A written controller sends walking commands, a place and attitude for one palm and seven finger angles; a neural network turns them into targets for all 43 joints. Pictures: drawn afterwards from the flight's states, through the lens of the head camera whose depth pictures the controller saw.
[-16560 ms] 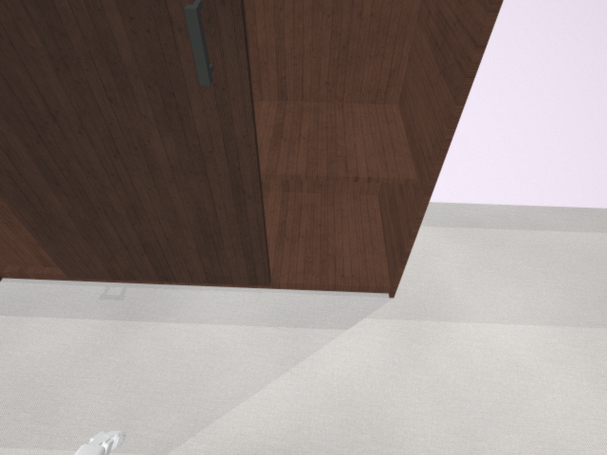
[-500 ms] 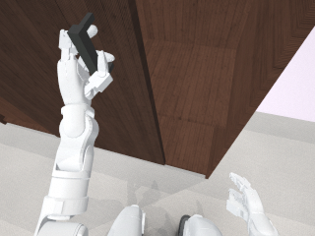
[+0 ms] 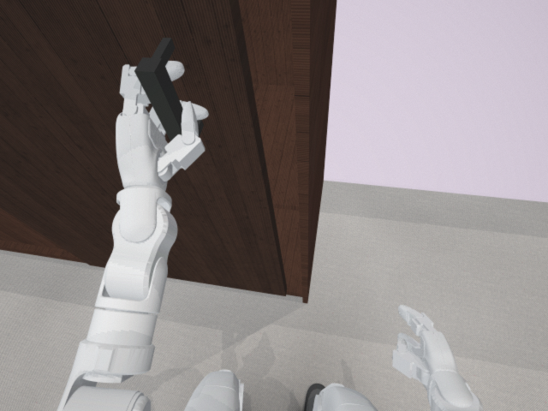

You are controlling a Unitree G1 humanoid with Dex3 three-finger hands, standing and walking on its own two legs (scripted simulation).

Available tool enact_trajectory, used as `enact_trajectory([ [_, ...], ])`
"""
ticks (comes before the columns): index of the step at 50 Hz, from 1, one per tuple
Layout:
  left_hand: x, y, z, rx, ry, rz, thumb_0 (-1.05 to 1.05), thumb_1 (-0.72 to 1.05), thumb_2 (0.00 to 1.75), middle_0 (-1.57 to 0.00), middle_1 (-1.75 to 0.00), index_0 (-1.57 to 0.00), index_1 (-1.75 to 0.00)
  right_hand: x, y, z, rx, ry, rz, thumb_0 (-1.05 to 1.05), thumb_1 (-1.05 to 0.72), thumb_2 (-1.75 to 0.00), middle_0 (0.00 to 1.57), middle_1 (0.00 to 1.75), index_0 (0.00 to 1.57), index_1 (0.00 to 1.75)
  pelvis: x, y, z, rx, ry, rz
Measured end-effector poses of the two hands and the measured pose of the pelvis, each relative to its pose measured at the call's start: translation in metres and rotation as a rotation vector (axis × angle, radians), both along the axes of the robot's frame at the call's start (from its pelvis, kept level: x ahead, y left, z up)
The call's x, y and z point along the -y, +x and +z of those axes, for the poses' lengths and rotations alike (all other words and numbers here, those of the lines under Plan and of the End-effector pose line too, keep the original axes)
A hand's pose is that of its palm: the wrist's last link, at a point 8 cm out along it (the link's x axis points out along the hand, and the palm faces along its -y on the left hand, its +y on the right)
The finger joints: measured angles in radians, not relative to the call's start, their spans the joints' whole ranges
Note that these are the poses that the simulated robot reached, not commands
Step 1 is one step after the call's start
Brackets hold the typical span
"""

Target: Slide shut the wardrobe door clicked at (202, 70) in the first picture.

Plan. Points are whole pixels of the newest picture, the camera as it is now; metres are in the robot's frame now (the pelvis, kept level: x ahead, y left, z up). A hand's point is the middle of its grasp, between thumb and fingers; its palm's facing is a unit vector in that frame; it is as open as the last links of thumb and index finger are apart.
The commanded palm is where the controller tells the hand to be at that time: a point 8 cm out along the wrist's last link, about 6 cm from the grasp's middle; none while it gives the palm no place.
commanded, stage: step sideways, sliding the door along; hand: left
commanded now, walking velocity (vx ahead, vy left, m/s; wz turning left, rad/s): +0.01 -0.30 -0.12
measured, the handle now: (178, 104) +0.43 +0.16 +0.19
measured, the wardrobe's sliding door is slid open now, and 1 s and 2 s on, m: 0.06 0.00 0.00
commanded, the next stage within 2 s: stop walking and hold the door there in 0.58 s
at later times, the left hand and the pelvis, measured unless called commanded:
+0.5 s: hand (248, 135) +0.39 +0.07 +0.18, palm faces +0.43 -0.90 -0.03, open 6.7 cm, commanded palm +0.35 +0.03 +0.18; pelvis -0.02 -0.16 +0.00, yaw +0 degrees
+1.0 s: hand (240, 137) +0.39 +0.08 +0.17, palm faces +0.65 -0.70 -0.31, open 7.0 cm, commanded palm +0.34 +0.10 +0.17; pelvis +0.04 -0.28 -0.02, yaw -6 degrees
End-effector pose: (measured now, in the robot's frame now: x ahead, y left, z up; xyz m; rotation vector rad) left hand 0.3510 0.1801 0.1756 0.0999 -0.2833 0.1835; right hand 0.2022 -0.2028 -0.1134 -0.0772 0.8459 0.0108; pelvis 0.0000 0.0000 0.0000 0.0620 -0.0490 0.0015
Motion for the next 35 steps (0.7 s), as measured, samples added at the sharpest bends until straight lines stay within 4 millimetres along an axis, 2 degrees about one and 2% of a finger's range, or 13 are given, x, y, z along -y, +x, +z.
enact_trajectory([
  [5,0.033,0.0,-0.001,0.017,-0.022,-0.061,0.01,0.76,0.86,-0.42,-1.4,-0.09,-1.35,0.046,-0.022,0.006,0.011,-0.069,-0.079,0.01,-0.91,-0.9,0.2,0.3,0.2,0.3,0.019,-0.01,-0.004,-0.022,-0.012,-0.018],
  [8,0.051,-0.001,-0.001,0.023,-0.012,-0.098,0.0,0.75,0.84,-0.43,-1.4,-0.1,-1.36,0.07,-0.039,0.01,0.007,-0.095,-0.101,0.01,-0.91,-0.9,0.19,0.29,0.19,0.3,0.037,-0.018,-0.007,-0.008,-0.003,-0.031],
  [11,0.054,-0.002,0.0,0.005,0.001,-0.037,0.0,0.77,0.85,-0.43,-1.4,-0.09,-1.36,0.091,-0.053,0.005,-0.009,-0.092,-0.091,0.01,-0.91,-0.9,0.19,0.29,0.19,0.3,0.058,-0.023,-0.008,0.003,-0.029,-0.044],
  [15,0.06,-0.004,0.001,-0.01,0.006,0.065,0.0,0.77,0.85,-0.43,-1.4,-0.07,-1.34,0.115,-0.066,-0.015,-0.033,-0.036,-0.073,0.01,-0.91,-0.9,0.19,0.29,0.19,0.3,0.093,-0.027,-0.019,0.022,-0.062,-0.076],
  [17,0.064,-0.005,0.002,-0.023,-0.022,0.127,0.0,0.77,0.86,-0.41,-1.4,-0.07,-1.33,0.125,-0.07,-0.024,-0.057,-0.013,-0.054,0.01,-0.91,-0.9,0.19,0.29,0.19,0.3,0.112,-0.029,-0.022,0.043,-0.088,-0.037],
  [21,0.07,-0.007,0.003,-0.046,-0.054,0.213,0.0,0.76,0.86,-0.39,-1.4,-0.06,-1.34,0.148,-0.076,-0.024,-0.127,-0.035,-0.021,0.01,-0.91,-0.9,0.19,0.29,0.19,0.3,0.139,-0.029,-0.013,0.018,-0.044,-0.013],
  [26,0.072,-0.006,0.003,-0.036,-0.055,0.256,0.0,0.74,0.87,-0.39,-1.4,-0.08,-1.35,0.175,-0.068,-0.01,-0.149,-0.094,0.003,0.01,-0.91,-0.9,0.2,0.3,0.2,0.3,0.159,-0.022,-0.005,-0.026,-0.028,-0.004],
  [30,0.072,-0.006,0.001,-0.01,-0.057,0.257,0.0,0.74,0.88,-0.41,-1.4,-0.09,-1.33,0.193,-0.049,0.001,-0.115,-0.122,-0.003,0.01,-0.91,-0.9,0.19,0.3,0.2,0.3,0.172,-0.018,-0.005,-0.012,-0.025,-0.008],
  [35,0.074,-0.006,0.002,-0.021,-0.065,0.286,0.0,0.74,0.88,-0.38,-1.4,-0.1,-1.32,0.206,-0.021,0.018,-0.061,-0.114,0.033,0.01,-0.91,-0.9,0.19,0.29,0.19,0.3,0.19,-0.006,0.003,0.007,-0.085,-0.016],
])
